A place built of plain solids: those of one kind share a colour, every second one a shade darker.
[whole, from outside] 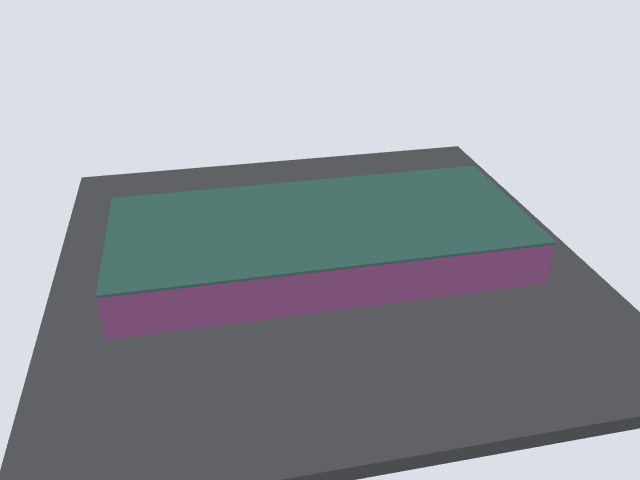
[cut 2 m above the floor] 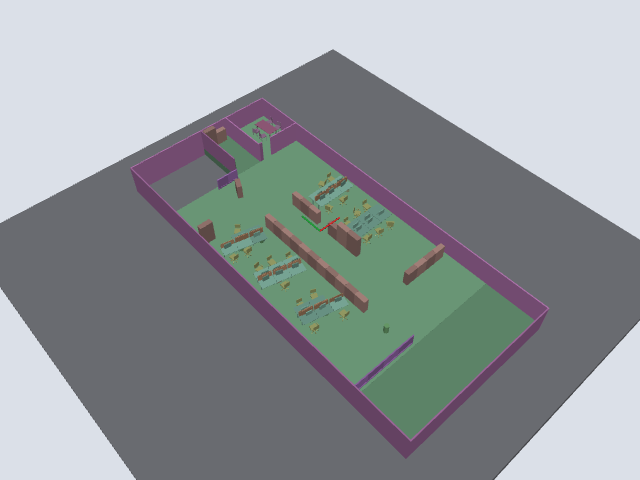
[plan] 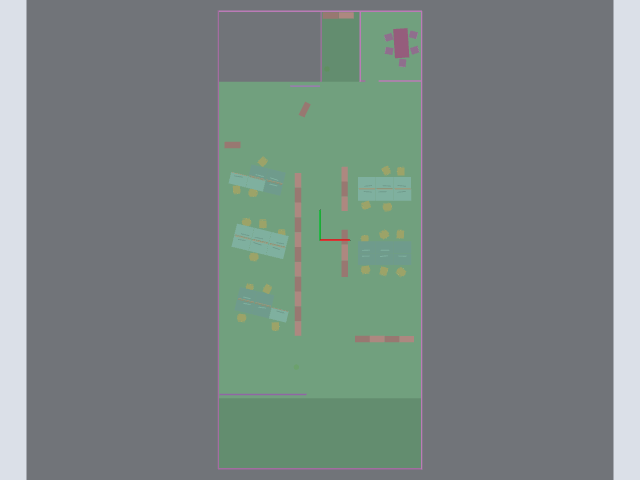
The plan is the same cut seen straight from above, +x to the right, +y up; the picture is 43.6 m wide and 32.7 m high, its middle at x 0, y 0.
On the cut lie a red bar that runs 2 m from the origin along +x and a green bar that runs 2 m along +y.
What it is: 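One storey of an office; an open floor with rows of desks, a band of small rooms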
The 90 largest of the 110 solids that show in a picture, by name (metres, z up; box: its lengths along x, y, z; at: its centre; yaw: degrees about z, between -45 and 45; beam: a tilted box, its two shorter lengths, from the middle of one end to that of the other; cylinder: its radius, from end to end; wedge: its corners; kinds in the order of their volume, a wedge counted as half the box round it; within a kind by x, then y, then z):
{
 "floor_1": {"box": [13.75, 4.75, 0.77], "at": [0.0, -13.15, 0.34]},
 "floor_2": {"box": [13.75, 21.56, 0.77], "at": [0.0, 0.0, 0.34]},
 "floor_3": {"box": [0.1, 4.75, 0.77], "at": [0.07, 13.15, 0.34]},
 "floor_4": {"box": [2.56, 4.75, 0.77], "at": [1.41, 13.15, 0.34]},
 "floor_5": {"box": [4.08, 4.75, 0.77], "at": [4.83, 13.15, 0.34]},
 "roof_1": {"box": [13.95, 31.26, 0.2], "at": [0.0, 0.0, 3.42]},
 "wall_1": {"box": [0.1, 31.26, 3.37], "at": [-6.92, 0.0, 1.64]},
 "wall_2": {"box": [13.75, 0.1, 3.37], "at": [0.0, -15.58, 1.64]},
 "wall_3": {"box": [13.75, 0.1, 3.37], "at": [0.0, 15.58, 1.64]},
 "wall_4": {"box": [0.1, 4.75, 2.6], "at": [0.07, 13.15, 2.02]},
 "wall_5": {"box": [0.1, 4.75, 2.6], "at": [2.74, 13.15, 2.02]},
 "wall_6": {"box": [0.29, 0.1, 2.6], "at": [2.94, 10.83, 2.02]},
 "wall_7": {"box": [2.88, 0.1, 2.6], "at": [5.43, 10.83, 2.02]},
 "wall_8": {"box": [0.1, 31.26, 3.37], "at": [6.92, 0.0, 1.64]},
 "cabinet_1": {"box": [1.1, 0.45, 1.95], "at": [-5.96, 6.47, 1.7]},
 "cabinet_2": {"box": [0.43, 1.0, 1.29], "at": [-1.5, -6.03, 1.37]},
 "cabinet_3": {"box": [0.43, 1.0, 1.29], "at": [-1.5, -5.02, 1.37]},
 "cabinet_4": {"box": [0.43, 1.0, 1.29], "at": [-1.5, -4.01, 1.37]},
 "cabinet_5": {"box": [0.43, 1.0, 1.29], "at": [-1.5, -3.0, 1.37]},
 "cabinet_6": {"box": [0.43, 1.0, 1.29], "at": [-1.5, -1.99, 1.37]},
 "cabinet_7": {"box": [0.43, 1.0, 1.29], "at": [-1.5, -0.98, 1.37]},
 "cabinet_8": {"box": [0.43, 1.0, 1.29], "at": [-1.5, 0.03, 1.37]},
 "cabinet_9": {"box": [0.43, 1.0, 1.29], "at": [-1.5, 1.04, 1.37]},
 "cabinet_10": {"box": [0.43, 1.0, 1.29], "at": [-1.5, 2.05, 1.37]},
 "cabinet_11": {"box": [0.43, 1.0, 1.29], "at": [-1.5, 3.06, 1.37]},
 "cabinet_12": {"box": [0.43, 1.0, 1.29], "at": [-1.5, 4.07, 1.37]},
 "cabinet_13": {"box": [0.43, 1.0, 1.29], "at": [-1.03, 8.89, 1.37], "yaw": -25.9},
 "cabinet_14": {"box": [1.1, 0.45, 1.95], "at": [0.73, 15.29, 1.7]},
 "cabinet_15": {"box": [0.43, 1.0, 1.29], "at": [1.68, 0.21, 1.37]},
 "cabinet_16": {"box": [0.43, 1.0, 1.29], "at": [1.68, 2.47, 1.37]},
 "cabinet_17": {"box": [0.43, 1.0, 1.29], "at": [1.68, 3.48, 1.37]},
 "cabinet_18": {"box": [0.43, 1.0, 1.29], "at": [1.68, 4.49, 1.37]},
 "cabinet_19": {"box": [0.45, 1.1, 1.95], "at": [1.69, -1.96, 1.7]},
 "cabinet_20": {"box": [0.45, 1.1, 1.95], "at": [1.69, -0.85, 1.7]},
 "cabinet_21": {"box": [1.0, 0.43, 1.29], "at": [1.79, 15.3, 1.37]},
 "cabinet_22": {"box": [1.0, 0.43, 1.29], "at": [2.88, -6.75, 1.37]},
 "cabinet_23": {"box": [1.0, 0.43, 1.29], "at": [3.89, -6.75, 1.37]},
 "cabinet_24": {"box": [1.0, 0.43, 1.29], "at": [4.9, -6.75, 1.37]},
 "cabinet_25": {"box": [1.0, 0.43, 1.29], "at": [5.91, -6.75, 1.37]},
 "desk_1": {"box": [1.2, 0.8, 0.032], "at": [-5.56, 4.11, 1.43], "yaw": -13.6},
 "desk_2": {"box": [1.2, 0.8, 0.032], "at": [-5.36, -0.21, 1.43], "yaw": -13.6},
 "desk_3": {"box": [1.2, 0.8, 0.032], "at": [-5.16, -4.53, 1.43], "yaw": -13.6},
 "desk_4": {"box": [1.2, 0.8, 0.032], "at": [-5.16, 0.59, 1.43], "yaw": -13.6},
 "desk_5": {"box": [1.2, 0.8, 0.032], "at": [-4.96, -3.73, 1.43], "yaw": -13.6},
 "desk_6": {"box": [1.2, 0.8, 0.032], "at": [-4.38, 3.83, 1.43], "yaw": -13.6},
 "desk_7": {"box": [1.2, 0.8, 0.032], "at": [-4.18, -0.49, 1.43], "yaw": -13.6},
 "desk_8": {"box": [1.2, 0.8, 0.032], "at": [-4.18, 4.62, 1.43], "yaw": -13.6},
 "desk_9": {"box": [1.2, 0.8, 0.032], "at": [-3.99, 0.3, 1.43], "yaw": -13.6},
 "desk_10": {"box": [1.2, 0.8, 0.032], "at": [-3.98, -4.81, 1.43], "yaw": -13.6},
 "desk_11": {"box": [1.2, 0.8, 0.032], "at": [-3.79, -4.02, 1.43], "yaw": -13.6},
 "desk_12": {"box": [1.2, 0.8, 0.032], "at": [-3.2, 3.54, 1.43], "yaw": -13.6},
 "desk_13": {"box": [1.2, 0.8, 0.032], "at": [-3.01, 4.34, 1.43], "yaw": -13.6},
 "desk_14": {"box": [1.2, 0.8, 0.032], "at": [-3.0, -0.78, 1.43], "yaw": -13.6},
 "desk_15": {"box": [1.2, 0.8, 0.032], "at": [-2.81, 0.02, 1.43], "yaw": -13.6},
 "desk_16": {"box": [1.2, 0.8, 0.032], "at": [-2.8, -5.1, 1.43], "yaw": -13.6},
 "desk_17": {"box": [1.2, 0.8, 0.032], "at": [3.19, -1.31, 1.43]},
 "desk_18": {"box": [1.2, 0.8, 0.032], "at": [3.19, -0.49, 1.43]},
 "desk_19": {"box": [1.2, 0.8, 0.032], "at": [3.19, 3.08, 1.43]},
 "desk_20": {"box": [1.2, 0.8, 0.032], "at": [3.19, 3.9, 1.43]},
 "desk_21": {"box": [1.2, 0.8, 0.032], "at": [4.4, -1.31, 1.43]},
 "desk_22": {"box": [1.2, 0.8, 0.032], "at": [4.4, -0.49, 1.43]},
 "desk_23": {"box": [1.2, 0.8, 0.032], "at": [4.4, 3.08, 1.43]},
 "desk_24": {"box": [1.2, 0.8, 0.032], "at": [4.4, 3.9, 1.43]},
 "desk_25": {"box": [1.2, 0.8, 0.032], "at": [5.61, -1.31, 1.43]},
 "desk_26": {"box": [1.2, 0.8, 0.032], "at": [5.61, -0.49, 1.43]},
 "desk_27": {"box": [1.2, 0.8, 0.032], "at": [5.61, 3.08, 1.43]},
 "desk_28": {"box": [1.2, 0.8, 0.032], "at": [5.61, 3.9, 1.43]},
 "guard_1": {"box": [1.41, 0.03, 0.89], "at": [-6.09, -10.53, 1.28]},
 "guard_2": {"box": [1.41, 0.03, 0.89], "at": [-4.62, -10.53, 1.28]},
 "guard_3": {"box": [5.93, 0.1, 0.12], "at": [-3.89, -10.53, 0.78]},
 "guard_4": {"box": [5.93, 0.1, 0.05], "at": [-3.89, -10.53, 1.75]},
 "guard_5": {"box": [1.41, 0.03, 0.89], "at": [-3.15, -10.53, 1.28]},
 "guard_6": {"box": [1.41, 0.03, 0.89], "at": [-1.69, -10.53, 1.28]},
 "guard_7": {"box": [0.93, 0.03, 0.89], "at": [-1.51, 10.48, 1.28]},
 "guard_8": {"box": [0.93, 0.03, 0.89], "at": [-0.52, 10.48, 1.28]},
 "officechair_1": {"box": [0.49, 0.52, 0.08], "at": [-5.68, 3.45, 1.21], "yaw": 4.7},
 "officechair_2": {"box": [0.51, 0.48, 0.08], "at": [-5.33, -5.28, 1.24], "yaw": -7.2},
 "officechair_3": {"box": [0.51, 0.48, 0.08], "at": [-5.0, 1.18, 1.24], "yaw": 6.0},
 "officechair_4": {"box": [0.51, 0.48, 0.08], "at": [-4.5, -1.13, 1.22], "yaw": -2.7},
 "officechair_5": {"box": [0.49, 0.52, 0.08], "at": [-3.91, 5.32, 1.2], "yaw": -42.7},
 "officechair_6": {"box": [0.49, 0.52, 0.08], "at": [-3.89, 1.08, 1.25], "yaw": -0.1},
 "officechair_7": {"box": [0.49, 0.52, 0.08], "at": [-3.59, -3.37, 1.24], "yaw": -23.8},
 "officechair_8": {"box": [0.49, 0.52, 0.08], "at": [-3.04, -5.87, 1.27], "yaw": 1.2},
 "officechair_9": {"box": [0.52, 0.49, 0.08], "at": [3.16, 2.38, 1.18], "yaw": 20.8},
 "officechair_10": {"box": [0.49, 0.52, 0.08], "at": [4.35, -2.1, 1.24], "yaw": -15.7},
 "officechair_11": {"box": [0.49, 0.52, 0.08], "at": [4.51, 4.74, 1.27], "yaw": 26.6},
 "officechair_12": {"box": [0.49, 0.52, 0.08], "at": [5.47, 0.37, 1.25], "yaw": -3.1},
 "officechair_13": {"box": [0.49, 0.52, 0.08], "at": [5.51, 4.65, 1.19], "yaw": 1.6},
 "bin_1": {"cylinder": 0.19, "from": [-1.61, -8.65, 0.72], "to": [-1.61, -8.65, 1.46]},
 "meetingtable_1": {"box": [0.99, 2.0, 0.032], "at": [5.54, 13.4, 1.43], "yaw": 3.6}
}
